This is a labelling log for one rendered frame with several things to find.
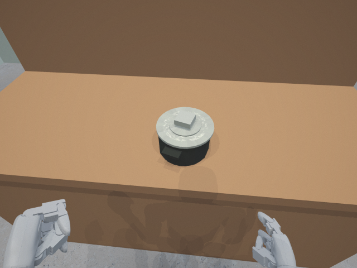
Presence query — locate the pot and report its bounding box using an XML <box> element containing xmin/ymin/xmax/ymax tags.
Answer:
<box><xmin>158</xmin><ymin>137</ymin><xmax>210</xmax><ymax>166</ymax></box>

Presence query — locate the lid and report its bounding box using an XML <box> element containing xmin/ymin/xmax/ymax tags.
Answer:
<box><xmin>156</xmin><ymin>107</ymin><xmax>214</xmax><ymax>149</ymax></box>

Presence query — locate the left robot hand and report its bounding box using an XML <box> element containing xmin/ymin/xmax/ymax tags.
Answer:
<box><xmin>3</xmin><ymin>199</ymin><xmax>70</xmax><ymax>268</ymax></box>

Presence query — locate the table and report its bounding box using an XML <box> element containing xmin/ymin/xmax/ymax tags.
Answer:
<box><xmin>0</xmin><ymin>0</ymin><xmax>357</xmax><ymax>268</ymax></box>

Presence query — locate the knob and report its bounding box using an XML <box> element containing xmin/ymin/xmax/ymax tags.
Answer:
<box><xmin>174</xmin><ymin>110</ymin><xmax>196</xmax><ymax>129</ymax></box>

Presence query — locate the right robot hand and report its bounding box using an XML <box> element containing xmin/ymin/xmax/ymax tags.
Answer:
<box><xmin>252</xmin><ymin>212</ymin><xmax>297</xmax><ymax>268</ymax></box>

